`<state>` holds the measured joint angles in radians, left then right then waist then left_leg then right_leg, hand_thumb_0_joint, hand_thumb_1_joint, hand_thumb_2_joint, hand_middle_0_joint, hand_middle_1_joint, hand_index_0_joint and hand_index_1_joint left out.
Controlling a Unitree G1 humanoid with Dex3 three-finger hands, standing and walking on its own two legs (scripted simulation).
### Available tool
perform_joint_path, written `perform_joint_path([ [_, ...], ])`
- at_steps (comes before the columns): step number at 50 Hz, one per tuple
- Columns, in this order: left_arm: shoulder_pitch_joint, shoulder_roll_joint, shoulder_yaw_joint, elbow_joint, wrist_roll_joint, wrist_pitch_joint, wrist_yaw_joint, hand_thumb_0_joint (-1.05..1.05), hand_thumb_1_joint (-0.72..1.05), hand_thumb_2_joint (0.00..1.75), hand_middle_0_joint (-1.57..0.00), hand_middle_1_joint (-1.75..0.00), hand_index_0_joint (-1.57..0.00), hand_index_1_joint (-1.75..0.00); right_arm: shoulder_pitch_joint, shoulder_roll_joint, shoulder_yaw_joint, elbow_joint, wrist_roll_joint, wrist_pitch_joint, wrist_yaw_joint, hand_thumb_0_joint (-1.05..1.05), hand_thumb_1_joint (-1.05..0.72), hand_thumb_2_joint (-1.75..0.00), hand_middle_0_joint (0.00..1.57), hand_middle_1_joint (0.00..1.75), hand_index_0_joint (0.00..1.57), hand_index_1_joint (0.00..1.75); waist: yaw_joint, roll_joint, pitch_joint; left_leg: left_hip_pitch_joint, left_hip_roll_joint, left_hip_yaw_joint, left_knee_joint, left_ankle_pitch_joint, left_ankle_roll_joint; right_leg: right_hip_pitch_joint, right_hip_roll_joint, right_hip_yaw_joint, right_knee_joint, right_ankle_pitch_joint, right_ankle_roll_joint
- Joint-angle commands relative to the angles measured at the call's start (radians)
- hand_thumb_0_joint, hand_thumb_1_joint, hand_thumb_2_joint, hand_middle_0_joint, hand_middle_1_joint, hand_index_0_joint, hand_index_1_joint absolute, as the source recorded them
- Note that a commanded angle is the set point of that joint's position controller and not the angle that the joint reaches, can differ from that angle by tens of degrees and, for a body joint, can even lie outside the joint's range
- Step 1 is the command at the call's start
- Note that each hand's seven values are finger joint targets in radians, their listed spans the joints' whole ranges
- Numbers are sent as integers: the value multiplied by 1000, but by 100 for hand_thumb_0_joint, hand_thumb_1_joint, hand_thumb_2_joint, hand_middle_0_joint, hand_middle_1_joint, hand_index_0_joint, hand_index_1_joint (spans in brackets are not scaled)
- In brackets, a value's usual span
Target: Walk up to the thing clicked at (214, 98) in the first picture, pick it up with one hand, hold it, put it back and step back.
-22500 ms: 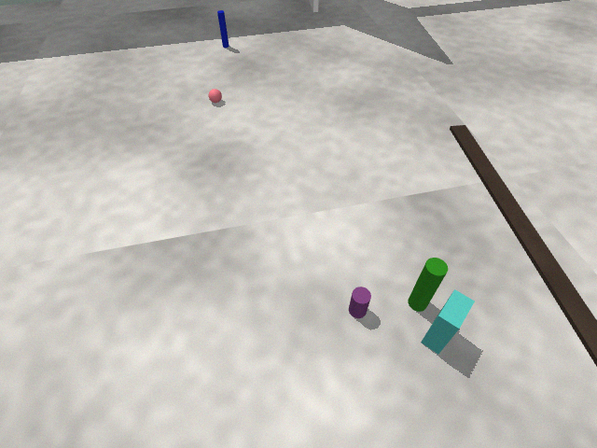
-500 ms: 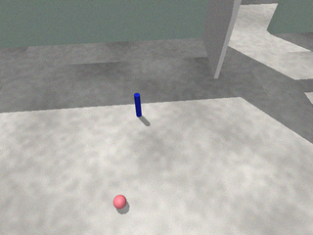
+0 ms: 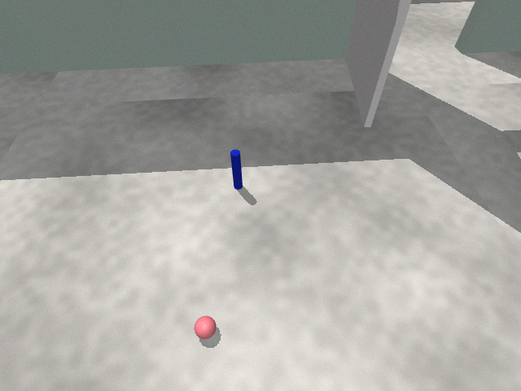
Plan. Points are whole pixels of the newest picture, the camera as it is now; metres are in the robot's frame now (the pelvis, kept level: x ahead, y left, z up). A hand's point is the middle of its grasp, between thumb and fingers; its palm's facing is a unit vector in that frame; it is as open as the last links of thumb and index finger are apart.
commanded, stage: stand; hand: left
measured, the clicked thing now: (205, 327) +0.44 +0.23 -0.74
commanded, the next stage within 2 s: rise first in 1.76 s
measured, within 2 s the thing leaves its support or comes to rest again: neither
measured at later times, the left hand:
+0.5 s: hand out of the picture +0.05 +0.26 -0.16, palm faces -0.03 -0.94 -0.34, open 7.4 cm
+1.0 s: hand out of the picture +0.08 +0.26 -0.16, palm faces -0.03 -0.94 -0.34, open 7.4 cm
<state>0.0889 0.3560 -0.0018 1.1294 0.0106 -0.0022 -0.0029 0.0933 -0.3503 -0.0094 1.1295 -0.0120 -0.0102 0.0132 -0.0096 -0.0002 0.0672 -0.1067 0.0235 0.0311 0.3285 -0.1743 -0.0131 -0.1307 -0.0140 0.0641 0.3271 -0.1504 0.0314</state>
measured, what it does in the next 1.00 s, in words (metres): stands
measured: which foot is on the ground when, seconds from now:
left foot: down 0.00-1.00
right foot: down 0.00-1.00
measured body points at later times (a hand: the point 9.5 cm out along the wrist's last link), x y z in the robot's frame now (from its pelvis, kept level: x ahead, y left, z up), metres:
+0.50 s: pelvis +0.00 +0.00 +0.00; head +0.01 +0.00 +0.45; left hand +0.06 +0.30 -0.14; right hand +0.07 -0.30 -0.13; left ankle +0.01 +0.13 -0.75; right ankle +0.02 -0.14 -0.75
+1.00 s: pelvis +0.01 +0.01 +0.00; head +0.02 +0.01 +0.45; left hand +0.08 +0.31 -0.13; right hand +0.09 -0.30 -0.13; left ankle +0.01 +0.13 -0.75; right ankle +0.02 -0.14 -0.75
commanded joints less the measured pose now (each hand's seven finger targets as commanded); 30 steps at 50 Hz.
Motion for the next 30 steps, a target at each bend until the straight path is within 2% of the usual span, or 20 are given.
perform_joint_path([
  [1, -27, 205, 40, -57, -2, -24, 8, 0, 90, 90, -20, -30, -20, -30, -49, -219, -43, -55, 1, -17, -13, 0, -90, -90, 20, 30, 20, 30, 9, 9, -75, 4, 116, -105, -83, -9, 33, -4, -95, 60, -45, 47, -42],
  [11, -15, 219, 40, -61, -1, -31, 9, 0, 90, 90, -20, -30, -20, -30, -30, -213, -45, -52, 2, -17, -9, 0, -90, -90, 20, 30, 20, 30, 0, -11, -81, 18, 106, -104, -64, 3, 35, -25, -101, 66, -55, 37, -44],
  [14, -7, 217, 39, -61, -1, -31, 11, 0, 90, 90, -20, -30, -20, -30, -24, -217, -46, -49, 2, -13, -8, 0, -90, -90, 20, 30, 20, 30, 0, -6, -68, 9, 104, -107, -66, -35, 36, -36, -100, 69, -65, -5, -44],
  [19, 3, 217, 40, -60, 1, -29, 8, 0, 90, 90, -20, -30, -20, -30, -20, -215, -44, -51, 1, -15, -8, 0, -90, -90, 20, 30, 20, 30, 4, 8, -60, -24, 102, -115, -77, -53, 36, -23, -98, 63, -56, -2, -46],
  [23, 8, 215, 38, -65, 0, -28, 8, 0, 90, 90, -20, -30, -20, -30, -23, -220, -44, -53, 2, -17, -9, 0, -90, -90, 20, 30, 20, 30, 7, 4, -73, -15, 107, -118, -75, -23, 35, -17, -99, 60, -45, 14, -47],
  [26, 8, 211, 37, -66, 1, -28, 9, 0, 90, 90, -20, -30, -20, -30, -20, -219, -43, -55, 2, -15, -9, 0, -90, -90, 20, 30, 20, 30, 7, 0, -64, -23, 104, -118, -71, -37, 37, -25, -100, 58, -52, -4, -46],
  [28, 6, 213, 37, -68, 0, -29, 7, 0, 90, 90, -20, -30, -20, -30, -14, -218, -41, -52, 2, -16, -10, 0, -90, -90, 20, 30, 20, 30, 5, 3, -72, -20, 106, -118, -68, -16, 38, -13, -104, 60, -47, 24, -48],
  [30, 13, 209, 36, -69, -1, -30, 9, 0, 90, 90, -20, -30, -20, -30, -24, -224, -43, -53, 4, -18, -10, 0, -90, -90, 20, 30, 20, 30, 10, 7, -94, 4, 108, -117, -52, 45, 38, -4, -106, 56, -38, 67, -46],
])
